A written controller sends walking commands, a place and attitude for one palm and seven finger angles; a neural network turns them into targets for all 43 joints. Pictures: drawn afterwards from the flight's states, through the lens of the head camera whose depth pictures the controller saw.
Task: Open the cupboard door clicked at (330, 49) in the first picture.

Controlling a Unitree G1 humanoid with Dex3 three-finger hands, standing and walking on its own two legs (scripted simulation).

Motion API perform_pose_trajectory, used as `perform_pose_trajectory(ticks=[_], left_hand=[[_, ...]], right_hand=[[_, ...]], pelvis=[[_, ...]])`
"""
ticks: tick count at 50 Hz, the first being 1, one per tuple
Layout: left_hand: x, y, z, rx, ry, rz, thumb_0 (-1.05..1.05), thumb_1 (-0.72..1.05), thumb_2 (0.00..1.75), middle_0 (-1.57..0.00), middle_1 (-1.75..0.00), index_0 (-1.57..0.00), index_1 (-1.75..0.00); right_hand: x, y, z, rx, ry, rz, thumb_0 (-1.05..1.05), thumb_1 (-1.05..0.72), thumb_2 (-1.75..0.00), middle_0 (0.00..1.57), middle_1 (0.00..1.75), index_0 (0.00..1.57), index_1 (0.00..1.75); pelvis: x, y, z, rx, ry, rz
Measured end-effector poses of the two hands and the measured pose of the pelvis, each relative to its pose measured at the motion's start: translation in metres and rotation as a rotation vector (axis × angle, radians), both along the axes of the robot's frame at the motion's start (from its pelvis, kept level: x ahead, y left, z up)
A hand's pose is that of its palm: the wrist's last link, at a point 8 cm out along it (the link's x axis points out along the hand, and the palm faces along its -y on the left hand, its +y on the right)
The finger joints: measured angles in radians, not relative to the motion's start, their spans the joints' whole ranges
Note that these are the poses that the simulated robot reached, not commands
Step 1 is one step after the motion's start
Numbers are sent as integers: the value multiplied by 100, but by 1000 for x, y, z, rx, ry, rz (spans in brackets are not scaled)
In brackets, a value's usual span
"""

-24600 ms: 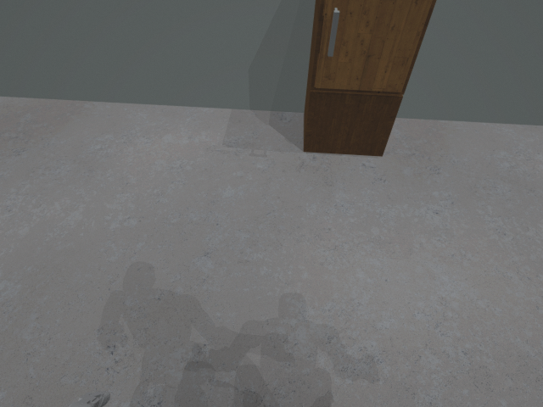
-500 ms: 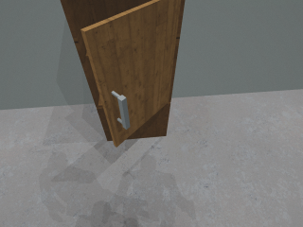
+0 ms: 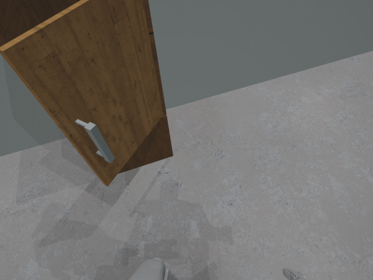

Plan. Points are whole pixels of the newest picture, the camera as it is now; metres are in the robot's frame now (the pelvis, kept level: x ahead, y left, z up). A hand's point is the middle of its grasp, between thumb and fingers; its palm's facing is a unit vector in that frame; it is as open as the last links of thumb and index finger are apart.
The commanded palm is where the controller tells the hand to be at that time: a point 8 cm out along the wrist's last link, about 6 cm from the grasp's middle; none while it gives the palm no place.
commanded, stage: walk to a spot facing it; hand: left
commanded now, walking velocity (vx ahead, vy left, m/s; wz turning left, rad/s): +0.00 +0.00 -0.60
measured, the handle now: (95, 141) +0.47 +0.33 -0.08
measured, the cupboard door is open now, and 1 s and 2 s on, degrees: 42 42 42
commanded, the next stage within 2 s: none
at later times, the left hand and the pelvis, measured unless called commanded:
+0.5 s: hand (110, 263) +0.16 +0.22 -0.17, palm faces -0.27 -0.93 -0.27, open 7.4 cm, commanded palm none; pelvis +0.01 +0.03 -0.01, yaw -18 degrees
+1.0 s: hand (154, 243) +0.22 +0.12 -0.17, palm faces -0.57 -0.80 -0.18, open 7.4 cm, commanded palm none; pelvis +0.02 +0.01 -0.01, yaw -36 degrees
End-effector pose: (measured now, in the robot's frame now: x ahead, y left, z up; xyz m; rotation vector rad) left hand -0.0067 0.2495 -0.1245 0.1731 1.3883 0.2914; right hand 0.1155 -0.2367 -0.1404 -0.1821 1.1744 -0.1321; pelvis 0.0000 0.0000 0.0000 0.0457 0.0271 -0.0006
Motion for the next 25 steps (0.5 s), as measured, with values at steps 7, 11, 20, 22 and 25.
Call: perform_pose_trajectory(ticks=[7,11,20,22,25], left_hand=[[21,14,-7,-21,-13,-64,0,90,89,-20,-30,-20,-30],[40,31,-18,-33,-14,-112,0,90,89,-20,-30,-20,-30],[123,46,-18,-41,-100,-288,1,91,89,-20,-30,-20,-30],[143,38,-13,-41,-121,-342,1,91,89,-20,-30,-20,-30],[172,18,-7,-36,-151,-430,1,91,89,-20,-30,-19,-30]], right_hand=[[26,13,16,-9,-103,-31,0,-91,-90,19,30,20,30],[28,21,23,-29,-156,-65,0,-90,-90,20,30,20,30],[-52,18,17,-84,-32,-149,0,-90,-90,20,30,21,30],[-79,13,14,-79,15,-198,0,-90,-90,20,30,21,30],[-120,3,5,-66,75,-282,0,-90,-90,20,30,21,30]], pelvis=[[5,14,-1,-11,3,-79],[10,27,-6,-26,10,-122],[11,37,-7,-59,11,-236],[10,34,-6,-66,11,-266],[9,27,-8,-67,8,-313]])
